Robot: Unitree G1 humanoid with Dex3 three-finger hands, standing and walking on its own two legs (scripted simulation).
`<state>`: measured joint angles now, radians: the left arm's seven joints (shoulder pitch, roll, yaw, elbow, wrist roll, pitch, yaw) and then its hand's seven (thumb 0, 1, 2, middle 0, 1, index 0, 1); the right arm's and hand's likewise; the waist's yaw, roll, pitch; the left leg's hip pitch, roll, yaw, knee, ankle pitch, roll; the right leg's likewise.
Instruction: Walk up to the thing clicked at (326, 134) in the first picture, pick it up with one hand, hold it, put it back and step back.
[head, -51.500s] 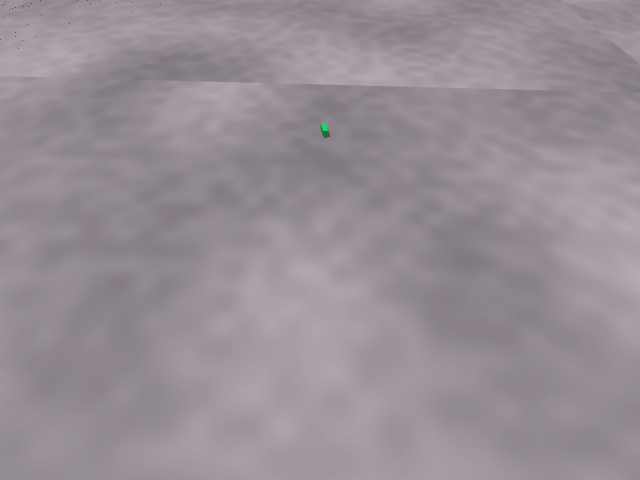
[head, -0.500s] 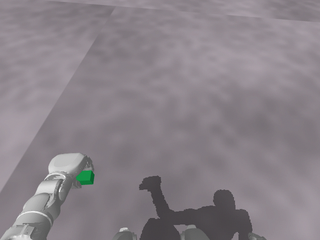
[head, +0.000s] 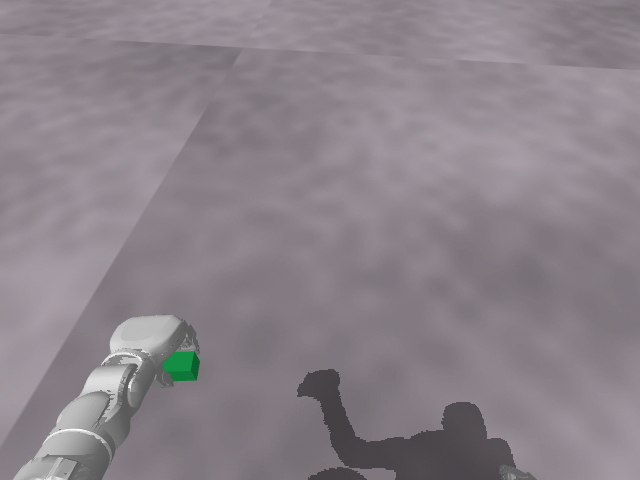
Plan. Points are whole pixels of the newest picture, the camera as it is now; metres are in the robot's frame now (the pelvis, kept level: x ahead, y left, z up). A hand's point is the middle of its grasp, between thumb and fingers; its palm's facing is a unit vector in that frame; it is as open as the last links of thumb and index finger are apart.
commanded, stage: hold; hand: left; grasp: from above
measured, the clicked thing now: (164, 366) +0.33 +0.23 -0.10
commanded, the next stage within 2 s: crouch in 1.74 s
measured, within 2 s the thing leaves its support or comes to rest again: neither
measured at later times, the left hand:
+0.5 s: hand (155, 357) +0.31 +0.22 -0.03, palm faces -0.47 -0.02 -0.88, open 6.2 cm
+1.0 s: hand (158, 365) +0.29 +0.21 -0.01, palm faces -0.47 -0.02 -0.88, open 6.2 cm
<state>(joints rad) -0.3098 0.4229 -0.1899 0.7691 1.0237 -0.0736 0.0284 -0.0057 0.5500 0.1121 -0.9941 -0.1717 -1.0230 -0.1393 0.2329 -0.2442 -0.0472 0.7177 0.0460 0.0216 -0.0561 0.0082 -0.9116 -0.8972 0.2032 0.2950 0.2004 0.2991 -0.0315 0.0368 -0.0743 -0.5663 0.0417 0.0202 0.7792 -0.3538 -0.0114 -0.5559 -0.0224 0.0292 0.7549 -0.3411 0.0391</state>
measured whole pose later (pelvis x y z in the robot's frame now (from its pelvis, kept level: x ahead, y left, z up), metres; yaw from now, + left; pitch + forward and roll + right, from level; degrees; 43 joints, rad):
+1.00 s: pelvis +0.00 -0.01 +0.02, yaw -1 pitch +2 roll +1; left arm -0.25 0.42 -0.21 0.64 1.00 -0.07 -0.06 0.00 0.58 0.06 -1.00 -0.14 -1.04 -0.09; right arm 0.19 -0.25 -0.03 0.68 0.06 0.08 -0.08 0.01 -0.91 -0.90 0.20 0.29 0.20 0.30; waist 0.00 0.05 -0.02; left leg -0.32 0.04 0.04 0.54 -0.25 -0.02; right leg -0.34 -0.02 0.04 0.57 -0.26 0.03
